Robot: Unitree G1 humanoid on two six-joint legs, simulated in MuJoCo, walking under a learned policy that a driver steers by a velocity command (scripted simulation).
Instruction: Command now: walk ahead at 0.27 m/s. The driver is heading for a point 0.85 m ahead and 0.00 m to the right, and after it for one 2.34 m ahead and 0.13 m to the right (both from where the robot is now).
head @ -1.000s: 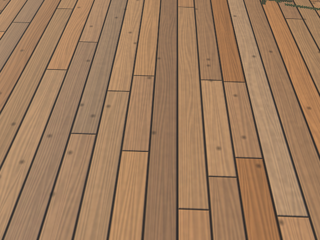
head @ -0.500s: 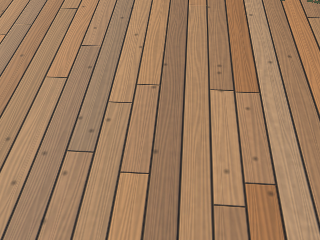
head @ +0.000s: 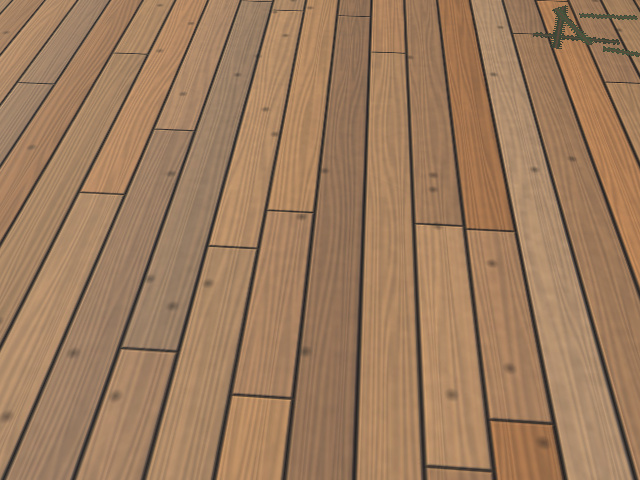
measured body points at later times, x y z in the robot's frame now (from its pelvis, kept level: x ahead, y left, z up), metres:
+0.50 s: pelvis +0.19 +0.00 +0.00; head +0.22 +0.00 +0.45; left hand +0.10 +0.24 -0.14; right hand +0.43 -0.21 -0.10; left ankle +0.38 +0.13 -0.70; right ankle +0.03 -0.10 -0.73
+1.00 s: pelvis +0.32 +0.04 +0.01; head +0.33 +0.02 +0.46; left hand +0.38 +0.29 -0.13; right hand +0.41 -0.21 -0.14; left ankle +0.38 +0.12 -0.73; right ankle +0.34 -0.11 -0.73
